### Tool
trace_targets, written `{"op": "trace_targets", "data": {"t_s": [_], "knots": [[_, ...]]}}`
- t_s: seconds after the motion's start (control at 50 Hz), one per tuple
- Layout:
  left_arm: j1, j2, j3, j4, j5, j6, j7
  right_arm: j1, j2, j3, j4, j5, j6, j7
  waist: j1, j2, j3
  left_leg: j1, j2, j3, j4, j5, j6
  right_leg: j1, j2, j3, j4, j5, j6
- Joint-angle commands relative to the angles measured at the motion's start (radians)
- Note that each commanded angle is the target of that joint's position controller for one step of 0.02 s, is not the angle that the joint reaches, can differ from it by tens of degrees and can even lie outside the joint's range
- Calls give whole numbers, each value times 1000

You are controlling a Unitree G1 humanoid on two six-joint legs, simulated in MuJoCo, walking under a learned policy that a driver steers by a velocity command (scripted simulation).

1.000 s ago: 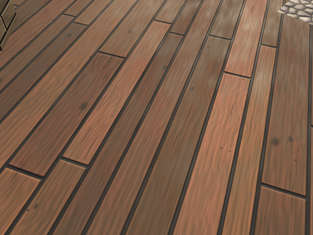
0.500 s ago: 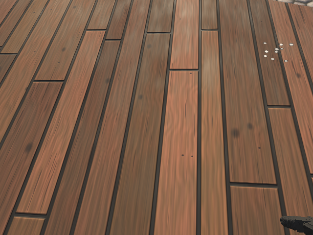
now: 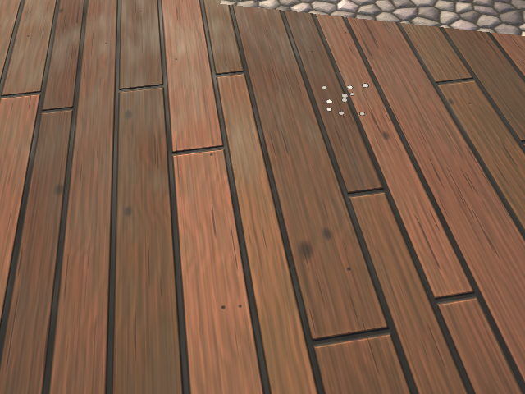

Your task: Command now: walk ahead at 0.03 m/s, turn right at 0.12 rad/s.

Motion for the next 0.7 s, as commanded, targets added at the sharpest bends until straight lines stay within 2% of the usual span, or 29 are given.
{"op": "trace_targets", "data": {"t_s": [0.02,0.04,0.06,0.08,0.12,0.16,0.28,0.46,0.7], "knots": [[51,177,39,-52,23,-3,3,-15,-110,-15,-56,-9,-21,5,2,-27,-121,-79,112,-126,-103,-289,21,181,-111,109,-143,103,-97],[35,140,31,-36,22,-9,-3,-29,-93,-12,-50,-13,-22,5,-8,-114,-109,37,60,-48,-67,-228,-23,26,-104,111,-179,-110,-126],[10,87,15,-44,27,-20,-9,-51,-97,-11,-45,-17,-21,3,0,-107,-78,96,56,-44,-36,-158,-41,-42,-82,103,-215,-216,-114],[2,73,10,-37,31,-30,-12,-44,-91,-10,-34,-15,-19,1,-7,-111,-59,118,58,-44,-27,-123,-38,-69,-68,94,-222,-226,-93],[6,82,10,-33,22,-50,-13,-14,-111,-15,-6,-12,-15,-6,-9,-86,-37,114,70,-60,-27,-78,-23,-59,-53,76,-200,-120,-70],[39,88,10,-20,12,-59,-10,-6,-113,-15,14,-9,-18,-7,0,-44,-52,109,75,-66,-28,-39,-14,-14,-43,62,-164,-11,-65],[63,76,7,2,7,-60,-10,-3,-115,-15,77,0,-13,-12,7,6,-82,148,82,-69,-13,73,-21,36,-26,40,-134,150,-71],[75,67,6,60,3,-63,-13,-14,-128,-18,160,6,9,-30,2,10,-90,192,87,-74,-4,132,-20,60,-13,17,-142,252,-68],[95,68,-1,154,1,-64,-7,-21,-126,-19,235,6,19,-41,1,7,-66,192,82,-70,-23,105,-23,62,-3,-1,-173,208,-62]]}}
Next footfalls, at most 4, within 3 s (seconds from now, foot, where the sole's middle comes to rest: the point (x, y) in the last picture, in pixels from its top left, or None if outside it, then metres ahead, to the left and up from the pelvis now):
2.20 right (319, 372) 0.51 -0.11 -0.77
2.78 left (217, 274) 0.79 0.16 -0.77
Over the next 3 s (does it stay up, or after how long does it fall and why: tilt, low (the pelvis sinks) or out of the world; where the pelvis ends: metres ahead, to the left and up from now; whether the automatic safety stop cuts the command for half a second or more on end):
stays up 0.76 0.09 0.01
